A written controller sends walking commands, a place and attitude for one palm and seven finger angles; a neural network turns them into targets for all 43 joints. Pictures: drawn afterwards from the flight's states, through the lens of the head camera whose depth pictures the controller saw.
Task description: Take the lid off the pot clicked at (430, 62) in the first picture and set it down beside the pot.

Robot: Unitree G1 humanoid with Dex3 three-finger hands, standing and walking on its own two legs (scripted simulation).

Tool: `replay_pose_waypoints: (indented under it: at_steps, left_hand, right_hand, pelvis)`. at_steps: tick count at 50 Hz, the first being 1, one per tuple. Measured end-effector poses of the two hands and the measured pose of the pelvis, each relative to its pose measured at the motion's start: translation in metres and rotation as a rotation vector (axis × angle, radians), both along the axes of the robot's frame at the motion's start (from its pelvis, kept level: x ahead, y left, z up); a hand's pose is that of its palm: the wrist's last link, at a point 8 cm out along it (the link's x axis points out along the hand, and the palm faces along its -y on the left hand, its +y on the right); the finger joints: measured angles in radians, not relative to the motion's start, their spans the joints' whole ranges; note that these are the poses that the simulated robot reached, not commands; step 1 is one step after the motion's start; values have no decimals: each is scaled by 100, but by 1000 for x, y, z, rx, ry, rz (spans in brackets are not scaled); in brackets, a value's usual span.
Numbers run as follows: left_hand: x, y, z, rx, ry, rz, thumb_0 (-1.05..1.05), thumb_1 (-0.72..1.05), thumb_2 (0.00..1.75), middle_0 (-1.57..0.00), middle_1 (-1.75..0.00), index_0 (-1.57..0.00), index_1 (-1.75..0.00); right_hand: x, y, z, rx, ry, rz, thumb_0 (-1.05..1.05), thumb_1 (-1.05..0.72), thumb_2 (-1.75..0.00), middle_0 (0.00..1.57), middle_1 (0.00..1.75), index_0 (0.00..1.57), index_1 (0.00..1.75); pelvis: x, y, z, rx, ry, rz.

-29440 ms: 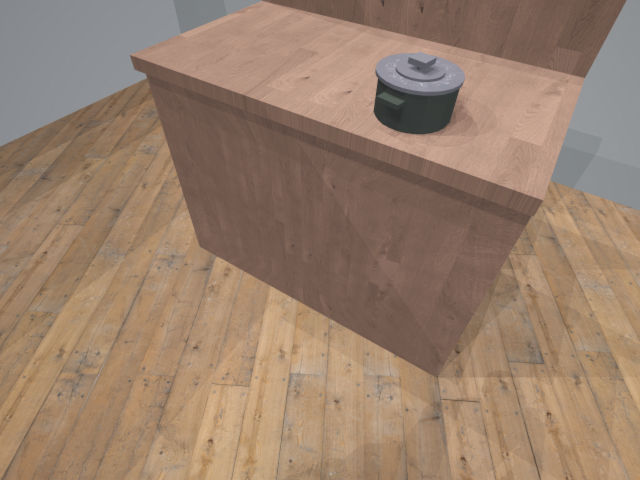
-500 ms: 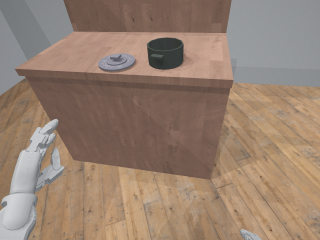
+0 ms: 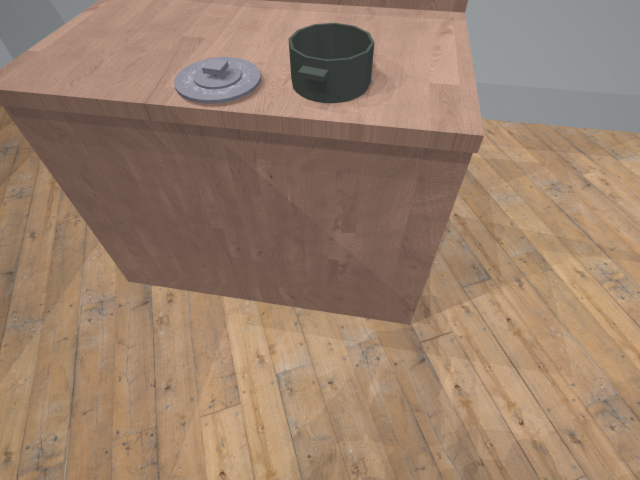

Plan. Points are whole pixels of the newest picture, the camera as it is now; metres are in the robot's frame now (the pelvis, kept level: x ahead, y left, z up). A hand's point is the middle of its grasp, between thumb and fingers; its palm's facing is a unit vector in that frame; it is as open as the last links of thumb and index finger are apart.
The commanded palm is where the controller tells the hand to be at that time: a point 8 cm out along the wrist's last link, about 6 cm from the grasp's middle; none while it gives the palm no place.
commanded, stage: stop stepping back and stand still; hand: left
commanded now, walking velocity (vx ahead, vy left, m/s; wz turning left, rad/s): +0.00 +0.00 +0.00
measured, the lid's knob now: (215, 67) +0.85 +0.26 +0.08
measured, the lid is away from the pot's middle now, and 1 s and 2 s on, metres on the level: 0.24 0.24 0.24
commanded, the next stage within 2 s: let the arm hang, fingers relaxed in 0.48 s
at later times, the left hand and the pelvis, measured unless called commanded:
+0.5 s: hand out of the picture +0.08 +0.20 -0.17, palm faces +0.00 -0.98 -0.22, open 7.3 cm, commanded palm none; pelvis +0.02 +0.02 +0.00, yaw -2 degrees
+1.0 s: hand out of the picture +0.02 +0.19 -0.17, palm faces -0.01 -0.98 -0.19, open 7.3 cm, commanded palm none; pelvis +0.01 +0.02 +0.01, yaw -2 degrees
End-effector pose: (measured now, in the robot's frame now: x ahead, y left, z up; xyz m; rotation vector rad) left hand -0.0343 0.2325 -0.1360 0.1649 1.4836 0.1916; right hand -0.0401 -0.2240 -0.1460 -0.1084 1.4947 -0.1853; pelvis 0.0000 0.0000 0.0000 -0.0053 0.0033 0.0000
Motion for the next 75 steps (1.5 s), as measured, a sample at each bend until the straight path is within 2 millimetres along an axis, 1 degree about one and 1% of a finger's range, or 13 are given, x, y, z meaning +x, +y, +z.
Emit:
replay_pose_waypoints:
  at_steps: [6, 10, 14, 18, 21, 25, 31, 38, 45, 51, 65, 75]
  left_hand:
    - [55, -3, 0, -5, -109, -36, 0, 92, 90, -20, -30, -20, -30]
    - [84, 6, 3, 13, -169, -53, 1, 94, 90, -20, -30, -20, -30]
    - [104, 9, 5, 10, -208, -71, 1, 93, 90, -20, -30, -20, -30]
    - [112, 8, 4, -4, -219, -81, 0, 92, 90, -20, -30, -20, -30]
    - [113, 9, 3, -7, -216, -78, 0, 93, 90, -20, -30, -20, -30]
    - [107, 12, 1, -8, -196, -75, 0, 93, 90, -20, -30, -20, -30]
    - [89, 15, 0, -9, -144, -69, 0, 93, 90, -20, -30, -20, -30]
    - [66, 11, -2, -21, -88, -56, 0, 92, 90, -20, -30, -20, -30]
    - [52, 4, -3, -35, -59, -48, 0, 91, 90, -20, -30, -20, -30]
    - [49, 1, -3, -37, -57, -48, 0, 92, 90, -20, -30, -20, -30]
    - [56, 2, -2, -22, -88, -58, 1, 92, 90, -20, -30, -20, -30]
    - [55, 1, -1, -21, -88, -60, 0, 92, 90, -20, -30, -20, -30]
  right_hand:
    - [21, 28, -6, 52, -50, -26, 0, -91, -90, 20, 30, 20, 30]
    - [25, 32, -6, 46, -49, -32, 2, -93, -90, 20, 30, 20, 30]
    - [28, 31, -5, 34, -60, -45, 2, -93, -90, 20, 30, 20, 30]
    - [31, 30, -2, 18, -70, -52, 1, -92, -90, 20, 30, 20, 30]
    - [33, 28, 0, 7, -73, -54, 1, -92, -90, 20, 30, 20, 30]
    - [34, 27, 1, -3, -75, -53, 0, -91, -90, 20, 30, 20, 30]
    - [35, 27, 2, -5, -73, -52, 0, -91, -90, 20, 30, 20, 30]
    - [33, 30, 2, 4, -65, -46, 0, -91, -90, 20, 30, 20, 30]
    - [31, 31, 2, 9, -61, -48, 0, -91, -90, 20, 30, 20, 30]
    - [28, 31, 2, 11, -58, -51, 0, -91, -90, 20, 30, 20, 30]
    - [21, 29, 1, 16, -56, -61, 0, -91, -90, 20, 30, 20, 30]
    - [16, 28, 1, 16, -46, -64, 0, -91, -90, 20, 30, 20, 30]
  pelvis:
    - [8, 6, 2, 1, -7, -14]
    - [12, 10, 3, 1, -10, -17]
    - [15, 13, 3, 2, -9, -22]
    - [17, 16, 4, 3, -9, -27]
    - [18, 17, 4, 3, -9, -29]
    - [19, 19, 4, 2, -10, -33]
    - [18, 20, 5, 2, -13, -37]
    - [17, 20, 6, 2, -13, -39]
    - [15, 20, 6, 2, -13, -41]
    - [14, 18, 6, 2, -13, -42]
    - [11, 14, 6, 1, -17, -43]
    - [9, 13, 6, 1, -16, -44]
